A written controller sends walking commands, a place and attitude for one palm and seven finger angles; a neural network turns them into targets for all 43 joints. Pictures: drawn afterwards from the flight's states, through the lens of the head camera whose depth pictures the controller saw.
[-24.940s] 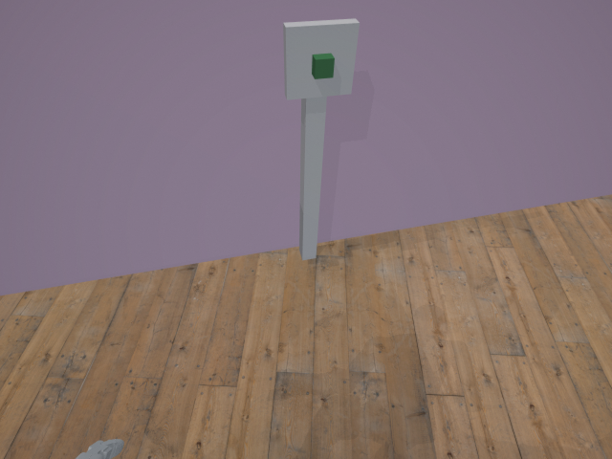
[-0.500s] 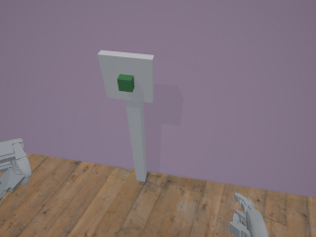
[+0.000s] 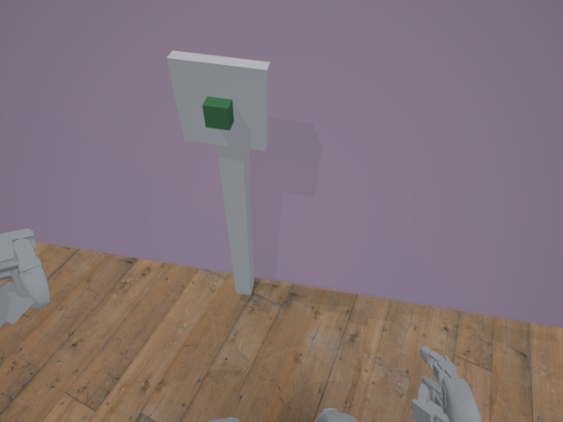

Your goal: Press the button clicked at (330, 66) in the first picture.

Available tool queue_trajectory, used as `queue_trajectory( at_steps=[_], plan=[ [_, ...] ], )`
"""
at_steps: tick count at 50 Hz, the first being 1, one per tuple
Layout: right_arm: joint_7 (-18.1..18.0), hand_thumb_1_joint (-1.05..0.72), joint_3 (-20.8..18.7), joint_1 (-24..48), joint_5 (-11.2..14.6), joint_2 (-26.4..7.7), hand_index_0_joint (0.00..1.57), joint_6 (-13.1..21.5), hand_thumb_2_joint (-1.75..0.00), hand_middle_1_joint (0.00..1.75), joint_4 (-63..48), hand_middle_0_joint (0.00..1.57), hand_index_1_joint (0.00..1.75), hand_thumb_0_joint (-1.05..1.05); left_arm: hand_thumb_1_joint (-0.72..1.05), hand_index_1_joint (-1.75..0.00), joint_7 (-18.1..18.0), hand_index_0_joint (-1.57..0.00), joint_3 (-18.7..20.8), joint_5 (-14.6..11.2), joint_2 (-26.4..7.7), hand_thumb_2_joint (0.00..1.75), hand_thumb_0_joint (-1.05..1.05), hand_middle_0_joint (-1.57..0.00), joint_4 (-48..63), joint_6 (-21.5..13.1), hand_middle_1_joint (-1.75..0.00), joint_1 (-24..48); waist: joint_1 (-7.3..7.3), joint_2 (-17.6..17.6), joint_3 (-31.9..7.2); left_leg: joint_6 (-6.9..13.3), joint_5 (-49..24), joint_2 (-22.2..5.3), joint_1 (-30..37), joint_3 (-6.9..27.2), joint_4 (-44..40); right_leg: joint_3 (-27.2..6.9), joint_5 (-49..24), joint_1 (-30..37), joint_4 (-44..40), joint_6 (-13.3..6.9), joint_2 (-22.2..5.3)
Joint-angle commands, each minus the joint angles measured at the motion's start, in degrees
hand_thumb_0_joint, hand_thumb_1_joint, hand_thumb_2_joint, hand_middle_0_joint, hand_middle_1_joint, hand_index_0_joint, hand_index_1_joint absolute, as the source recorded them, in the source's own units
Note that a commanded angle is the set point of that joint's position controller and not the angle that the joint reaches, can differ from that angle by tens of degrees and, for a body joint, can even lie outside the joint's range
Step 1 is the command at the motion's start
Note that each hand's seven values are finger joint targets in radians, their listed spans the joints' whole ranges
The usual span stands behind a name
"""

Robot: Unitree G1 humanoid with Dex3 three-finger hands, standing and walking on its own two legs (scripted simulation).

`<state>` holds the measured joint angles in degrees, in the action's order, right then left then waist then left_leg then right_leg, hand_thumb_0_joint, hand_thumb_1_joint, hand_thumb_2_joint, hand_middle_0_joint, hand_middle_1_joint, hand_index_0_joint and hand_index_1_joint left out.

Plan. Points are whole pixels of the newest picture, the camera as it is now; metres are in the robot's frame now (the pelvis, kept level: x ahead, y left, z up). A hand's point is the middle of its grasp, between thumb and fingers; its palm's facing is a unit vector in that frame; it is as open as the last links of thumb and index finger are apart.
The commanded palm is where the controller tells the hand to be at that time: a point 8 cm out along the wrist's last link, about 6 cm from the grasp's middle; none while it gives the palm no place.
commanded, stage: step back with the hand held close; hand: left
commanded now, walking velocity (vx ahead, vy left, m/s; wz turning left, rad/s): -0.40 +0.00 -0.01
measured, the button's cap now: (219, 112) +0.63 +0.15 +0.10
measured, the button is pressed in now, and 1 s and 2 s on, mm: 0 0 0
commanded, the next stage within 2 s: stop stepping back and stand still in 0.46 s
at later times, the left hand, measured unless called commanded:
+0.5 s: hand (32, 379) +0.13 +0.20 +0.19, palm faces +0.30 -0.87 -0.38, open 3.1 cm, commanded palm +0.05 +0.25 +0.20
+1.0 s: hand out of the picture +0.00 +0.21 +0.19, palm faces +0.33 -0.86 -0.38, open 3.1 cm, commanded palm -0.02 +0.26 +0.20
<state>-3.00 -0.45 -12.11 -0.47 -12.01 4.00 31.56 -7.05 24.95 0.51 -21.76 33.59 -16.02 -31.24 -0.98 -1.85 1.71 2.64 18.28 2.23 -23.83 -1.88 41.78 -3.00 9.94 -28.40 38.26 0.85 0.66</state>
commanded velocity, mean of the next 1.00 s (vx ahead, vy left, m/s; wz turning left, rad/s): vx -0.12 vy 0.02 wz -0.02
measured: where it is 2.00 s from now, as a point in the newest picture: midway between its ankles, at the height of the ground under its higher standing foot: outside the picture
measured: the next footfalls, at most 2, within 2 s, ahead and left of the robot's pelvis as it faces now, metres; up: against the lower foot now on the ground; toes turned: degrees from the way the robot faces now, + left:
right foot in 0.48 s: -0.18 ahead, -0.15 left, +0.00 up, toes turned -5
left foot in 1.04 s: -0.09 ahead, +0.11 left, +0.00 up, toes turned -3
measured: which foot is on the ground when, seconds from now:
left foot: down 0.00-0.92, up 0.94-1.00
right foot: down 0.00-0.16, up 0.18-0.46, down 0.48-1.00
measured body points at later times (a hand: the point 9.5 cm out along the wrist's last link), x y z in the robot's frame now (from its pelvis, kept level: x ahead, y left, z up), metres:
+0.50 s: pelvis -0.10 -0.02 +0.02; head -0.05 +0.01 +0.46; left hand +0.10 +0.25 +0.21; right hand +0.09 -0.22 -0.05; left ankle +0.04 +0.10 -0.71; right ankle -0.22 -0.15 -0.72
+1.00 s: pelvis -0.18 -0.01 +0.02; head -0.22 +0.02 +0.46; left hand -0.02 +0.26 +0.21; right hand -0.05 -0.27 -0.05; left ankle -0.10 +0.08 -0.70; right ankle -0.22 -0.15 -0.71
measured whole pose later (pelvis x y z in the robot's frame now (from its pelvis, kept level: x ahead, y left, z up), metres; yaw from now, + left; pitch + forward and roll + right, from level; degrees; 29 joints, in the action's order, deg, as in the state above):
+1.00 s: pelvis -0.18 -0.01 +0.02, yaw -5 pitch -1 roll -2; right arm -4.9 0.3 -16.7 -0.6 -13.0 6.3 36.6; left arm -8.3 19.6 -1.6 -21.8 35.3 -12.6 -39.0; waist 0.4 -0.9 -5.2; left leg -0.2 16.6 -0.4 -23.7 0.6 40.3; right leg 1.8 19.7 -10.4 31.0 -0.1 0.0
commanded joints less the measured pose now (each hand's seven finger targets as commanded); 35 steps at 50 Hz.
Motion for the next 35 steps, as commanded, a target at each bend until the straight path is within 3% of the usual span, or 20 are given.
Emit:
queue_trajectory(
  at_steps=[1,3,5,6,7,8,9,11,13,15,17,19,21,23,26,27,28,30,33,35],
  plan=[
    [-0.1,-0.9,-3.67,3.92,0.08,-6.86,0.2,1.61,-0.9,0.3,-8.75,0.2,0.3,0.0,0.9,-1.5,-1.4,-1.3,6.12,-1.22,-10.59,0.9,0.0,-1.3,12.43,-2.94,-1.5,-0.52,0.16,-7.61,-9.52,0.12,11.04,-2.31,-5.66,5.73,-0.71,-19.39,3.57,10.11,-16.83,-7.11,-14.25],
    [-0.08,-0.9,-3.34,3.93,-0.04,-6.32,0.2,0.67,-0.9,0.3,-8.38,0.2,0.3,0.0,0.9,-1.5,-2.18,-1.3,7.04,-1.89,-11.79,0.9,0.0,-1.3,13.41,-3.21,-1.5,-1.83,0.23,-7.53,-11.29,-0.85,9.9,-1.69,0.36,4.98,4.39,-18.21,8.84,4.6,-20.43,-8.53,-16.19],
    [-0.21,-0.9,-2.83,3.81,0.02,-5.73,0.2,0.2,-0.9,0.3,-8.34,0.2,0.3,0.0,0.9,-1.5,-2.66,-1.3,7.2,-2.11,-11.58,0.9,0.0,-1.3,14.04,-3.37,-1.5,-4.39,-0.26,-5.99,-12.7,-0.41,6.84,-3.07,4.33,5.37,-3.84,-12.8,7.15,3.22,-16.62,-6.58,-14.22],
    [-0.55,-0.9,-3.05,4.05,0.02,-6.45,0.2,0.24,-0.9,0.3,-8.49,0.2,0.3,0.0,0.9,-1.5,-2.74,-1.3,7.11,-2.2,-11.29,0.9,0.0,-1.3,14.64,-3.66,-1.5,-5.42,-0.65,-1.46,-12.12,0.97,7.16,-4.98,5.12,8.01,-10.02,-9.13,8.12,1.03,-11.92,-4.4,-10.26],
    [-1.03,-0.9,-3.18,4.77,-0.14,-7.78,0.2,0.82,-0.9,0.3,-9.31,0.2,0.3,0.0,0.9,-1.5,-2.69,-1.3,6.77,-2.02,-10.73,0.9,0.0,-1.3,16.61,-4.29,-1.5,-5.2,-0.92,9.02,-10.38,3.88,11.09,-10.94,-1.61,15.85,-19.48,-4.39,8.77,3.39,-1.2,-1.75,-3.92],
    [-1.69,-0.9,-3.43,7.14,-0.54,-8.79,0.2,2.21,-0.9,0.3,-10.11,0.2,0.3,0.0,0.9,-1.5,-2.8,-1.3,7.4,-0.74,-10.39,0.9,0.0,-1.3,18.47,-4.79,-1.5,-3.61,-0.6,23.51,-9.38,7.89,19.08,-21.61,-16.38,26.21,-30.8,1.62,8.22,14.37,17.87,0.77,2.95],
    [-2.1,-0.9,-3.14,6.2,-1.3,-6.89,0.2,3.57,-0.9,0.3,-8.92,0.2,0.3,0.0,0.9,-1.5,-3.3,-1.3,8.18,-0.1,-11.23,0.9,0.0,-1.3,17.24,-4.37,-1.5,-1.73,-1.24,21.34,-7.56,9.65,17.62,-25.37,-20.01,27.59,-34.22,-0.79,13.65,13.34,32.28,0.73,3.88],
    [-1.54,-0.9,-4.32,5.65,-0.14,-7.22,0.2,4.95,-0.9,0.3,-6.77,0.2,0.3,0.0,0.9,-1.5,-3.05,-1.3,7.38,-1.13,-9.96,0.9,0.0,-1.3,16.29,-4.48,-1.5,-2.1,-0.01,12.26,-8.35,8.29,15.4,-23.93,-17.2,20.01,-30.55,-2.21,15.06,12.84,36.11,0.66,4.25],
    [-1.63,-0.9,-4.39,5.9,-0.31,-6.91,0.2,6.64,-0.9,0.3,-6.62,0.2,0.3,0.0,0.9,-1.5,-3.0,-1.3,6.35,-2.08,-8.44,0.9,0.0,-1.3,15.28,-3.79,-1.5,-0.87,0.85,10.56,-6.5,6.73,5.14,-19.58,-8.56,14.16,-25.96,0.68,16.42,8.76,24.14,1.01,2.16],
    [-0.95,-0.9,-3.72,4.14,-0.51,-6.5,0.2,7.52,-0.9,0.3,-3.91,0.2,0.3,0.0,0.9,-1.5,-2.67,-1.3,2.53,-2.12,-6.11,0.9,0.0,-1.3,12.19,-3.45,-1.5,-1.55,0.54,10.27,-4.81,4.63,2.15,-17.9,-0.38,13.46,-27.05,3.75,19.75,5.67,11.46,0.65,1.52],
    [-0.57,-0.9,-2.96,3.92,-0.79,-6.42,0.2,8.43,-0.9,0.3,-2.45,0.2,0.3,0.0,0.9,-1.5,-1.97,-1.3,-1.12,-2.24,-4.34,0.9,0.0,-1.3,12.06,-3.07,-1.5,1.44,0.13,13.18,-5.7,3.23,1.76,-16.97,7.07,13.63,-29.33,5.3,20.93,5.41,1.14,0.19,2.14],
    [-0.31,-0.9,-2.58,3.74,-1.51,-6.67,0.2,9.02,-0.9,0.3,-0.77,0.2,0.3,0.0,0.9,-1.5,-1.58,-1.3,-2.44,-2.18,-4.6,0.9,0.0,-1.3,13.2,-3.44,-1.5,4.23,0.21,17.2,-8.36,1.77,-6.62,-16.96,12.68,13.0,-29.36,5.57,20.25,7.63,-8.63,-0.43,2.01],
    [-0.03,-0.9,-2.73,3.81,-1.79,-6.81,0.2,8.73,-0.9,0.3,-0.13,0.2,0.3,0.0,0.9,-1.5,-1.31,-1.3,-1.14,-2.39,-6.84,0.9,0.0,-1.3,14.98,-4.11,-1.5,4.71,1.23,16.66,-13.8,-0.35,-20.9,-16.08,19.01,10.26,-24.23,5.09,12.08,10.59,-18.87,-1.43,1.16],
    [0.49,-0.9,-2.43,3.69,-1.97,-5.85,0.2,7.07,-0.9,0.3,-0.66,0.2,0.3,0.0,0.9,-1.5,-0.81,-1.3,2.82,-2.69,-11.52,0.9,0.0,-1.3,16.1,-4.34,-1.5,-0.15,1.87,9.58,-19.22,-1.57,-34.17,-12.62,24.3,5.11,-15.97,1.77,-2.46,11.05,-21.91,-2.53,-2.35],
    [-0.44,-0.9,-1.35,8.51,-1.32,-4.36,0.2,5.62,-0.9,0.3,-5.12,0.2,0.3,0.0,0.9,-1.5,-0.94,-1.3,9.25,-4.0,-16.9,0.9,0.0,-1.3,18.33,-5.32,-1.5,-2.15,2.93,-2.2,-18.79,-3.62,-14.9,-6.83,18.37,-1.83,-7.01,-2.05,-20.57,10.11,-20.01,-3.6,-11.9],
    [-0.79,-0.9,-1.71,7.72,0.3,-3.8,0.2,5.51,-0.9,0.3,-5.74,0.2,0.3,0.0,0.9,-1.5,-0.63,-1.3,7.47,-4.59,-13.8,0.9,0.0,-1.3,17.03,-4.66,-1.5,-3.96,2.21,-8.83,-17.89,-3.99,-6.84,-3.01,14.35,-1.32,-3.15,-1.37,-24.33,10.61,-19.25,-4.38,-12.85],
    [-1.02,-0.9,-1.62,8.91,1.28,-4.63,0.2,5.55,-0.9,0.3,-6.73,0.2,0.3,0.0,0.9,-1.5,-0.82,-1.3,9.31,-4.98,-15.52,0.9,0.0,-1.3,16.47,-3.9,-1.5,-6.14,2.65,-10.45,-16.8,-3.77,-1.56,-2.3,9.61,0.14,1.29,-2.51,-29.3,11.19,-17.81,-4.68,-14.62],
    [-1.52,-0.9,-0.44,8.83,0.77,-3.56,0.2,3.89,-0.9,0.3,-7.01,0.2,0.3,0.0,0.9,-1.5,-0.88,-1.3,8.56,-4.35,-13.67,0.9,0.0,-1.3,13.09,-1.98,-1.5,-10.44,1.11,-4.3,-12.2,-2.98,-4.33,-3.56,3.45,0.96,-1.23,-2.79,-29.66,14.19,-14.64,-5.77,-14.41],
    [-2.39,-0.9,-0.7,7.73,0.8,-6.41,0.2,4.0,-0.9,0.3,-6.39,0.2,0.3,0.0,0.9,-1.5,-0.97,-1.3,5.82,-4.42,-10.71,0.9,0.0,-1.3,9.42,-0.07,-1.5,-7.45,0.01,3.23,-8.04,-1.63,-30.05,-6.5,13.1,3.44,-15.29,4.59,-13.77,10.41,-10.6,-0.63,-6.15],
    [-2.53,-0.9,-1.42,5.66,1.09,-8.19,0.2,4.62,-0.9,0.3,-6.3,0.2,0.3,0.0,0.9,-1.5,-1.27,-1.3,4.95,-4.17,-10.78,0.9,0.0,-1.3,6.26,0.26,-1.5,-7.05,0.3,6.68,-9.37,0.37,-32.55,-9.86,15.77,8.08,-16.0,4.58,-5.58,9.52,-10.87,0.58,-2.53]
  ],
)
